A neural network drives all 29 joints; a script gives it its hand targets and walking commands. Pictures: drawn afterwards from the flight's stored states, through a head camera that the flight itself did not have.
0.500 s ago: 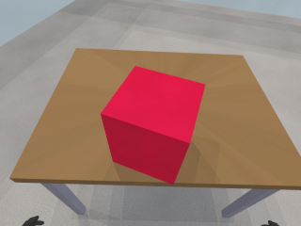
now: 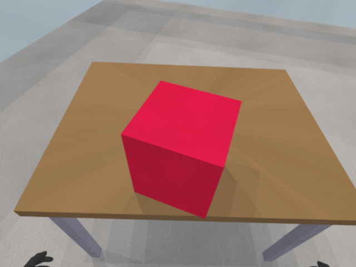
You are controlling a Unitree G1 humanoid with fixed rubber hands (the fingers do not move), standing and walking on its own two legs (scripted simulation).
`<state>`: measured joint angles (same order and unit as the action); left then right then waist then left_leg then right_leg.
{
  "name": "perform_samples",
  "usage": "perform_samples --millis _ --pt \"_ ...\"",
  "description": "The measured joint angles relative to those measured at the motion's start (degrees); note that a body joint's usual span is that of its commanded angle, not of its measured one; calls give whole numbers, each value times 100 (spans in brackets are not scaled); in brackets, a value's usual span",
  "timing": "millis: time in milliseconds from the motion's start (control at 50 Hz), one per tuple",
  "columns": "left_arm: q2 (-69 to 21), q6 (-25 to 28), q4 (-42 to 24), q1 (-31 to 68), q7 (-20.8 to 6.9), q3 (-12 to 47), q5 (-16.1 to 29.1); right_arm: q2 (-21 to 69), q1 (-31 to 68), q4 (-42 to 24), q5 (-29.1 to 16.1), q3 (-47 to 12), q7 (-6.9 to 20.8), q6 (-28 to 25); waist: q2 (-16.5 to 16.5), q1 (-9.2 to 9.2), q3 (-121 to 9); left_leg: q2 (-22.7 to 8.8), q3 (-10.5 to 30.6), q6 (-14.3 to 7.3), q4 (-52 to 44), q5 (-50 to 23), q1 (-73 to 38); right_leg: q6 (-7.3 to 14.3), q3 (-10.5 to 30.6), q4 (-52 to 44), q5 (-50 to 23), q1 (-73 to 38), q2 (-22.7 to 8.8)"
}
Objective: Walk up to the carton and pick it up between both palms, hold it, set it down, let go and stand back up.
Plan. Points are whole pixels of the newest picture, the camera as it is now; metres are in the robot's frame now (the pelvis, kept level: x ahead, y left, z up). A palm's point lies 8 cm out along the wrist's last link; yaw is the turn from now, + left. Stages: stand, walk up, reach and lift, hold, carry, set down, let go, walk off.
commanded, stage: walk up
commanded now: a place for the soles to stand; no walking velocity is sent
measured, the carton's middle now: (183, 150) +0.40 +0.01 +0.02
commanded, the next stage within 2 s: none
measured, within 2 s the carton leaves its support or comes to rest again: neither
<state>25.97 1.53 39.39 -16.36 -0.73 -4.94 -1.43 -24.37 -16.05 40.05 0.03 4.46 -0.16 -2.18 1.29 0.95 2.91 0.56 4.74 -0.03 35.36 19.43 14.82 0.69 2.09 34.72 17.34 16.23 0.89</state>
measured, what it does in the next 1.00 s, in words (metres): stands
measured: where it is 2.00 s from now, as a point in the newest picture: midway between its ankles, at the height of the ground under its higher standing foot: outside the picture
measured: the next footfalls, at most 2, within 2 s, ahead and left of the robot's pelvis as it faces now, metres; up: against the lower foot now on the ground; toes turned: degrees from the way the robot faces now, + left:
none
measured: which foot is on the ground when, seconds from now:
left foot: down 0.00-1.00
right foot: down 0.00-1.00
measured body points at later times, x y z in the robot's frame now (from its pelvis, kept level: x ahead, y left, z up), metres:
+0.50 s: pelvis +0.01 +0.01 +0.00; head +0.03 +0.02 +0.45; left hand +0.12 +0.35 -0.08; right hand +0.13 -0.32 -0.08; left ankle +0.00 +0.14 -0.73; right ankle +0.02 -0.12 -0.73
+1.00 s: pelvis +0.00 +0.02 +0.00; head +0.00 +0.02 +0.45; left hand +0.10 +0.37 -0.07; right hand +0.12 -0.30 -0.08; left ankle +0.01 +0.15 -0.72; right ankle +0.02 -0.12 -0.73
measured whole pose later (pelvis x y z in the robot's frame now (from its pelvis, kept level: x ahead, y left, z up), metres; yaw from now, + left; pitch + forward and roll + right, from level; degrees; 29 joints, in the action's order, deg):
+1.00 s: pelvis +0.00 +0.02 +0.00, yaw +1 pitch -2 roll +0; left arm 26.1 3.6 39.4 -16.7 0.0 -4.9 -1.4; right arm -25.7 -15.5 40.0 0.0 4.5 0.7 -1.1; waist -0.9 0.9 2.6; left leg 1.5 4.7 -0.3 37.5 22.1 17.0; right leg -0.4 2.1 34.5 16.6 16.2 -1.8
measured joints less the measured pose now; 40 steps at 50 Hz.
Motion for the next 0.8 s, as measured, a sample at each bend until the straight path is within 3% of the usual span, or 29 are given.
perform_samples --millis 440,520,600,680,760,800 --pt "1 182 2 0 108 0 0 35 27 -2 0 0 34 9 -48 -1 -76 88 0 -23 62 104 -6 -28 0 78 270 1 -88" --pt "2 207 1 0 110 0 0 34 38 -1 0 0 34 35 -77 1 -74 87 0 -23 101 61 15 -71 1 36 28 -2 -89" --pt "2 240 2 0 95 1 0 27 46 -2 0 0 34 95 -108 -1 -74 87 -1 -23 331 854 156 -50 2 35 55 -2 -142" --pt "1 213 5 0 94 1 0 1 36 -2 0 -1 37 57 -145 -3 -64 95 -12 -23 118 -298 67 -118 -3 217 101 -4 -165" --pt "2 139 2 0 93 1 0 -7 33 -2 0 0 38 31 -132 -1 -64 90 -12 -26 116 -22 -56 -34 0 567 1253 0 -162" --pt "4 139 0 -1 78 1 0 -40 41 -2 0 0 39 39 -135 1 -49 92 -12 -26 115 -34 -4 -14 3 330 740 1 -164"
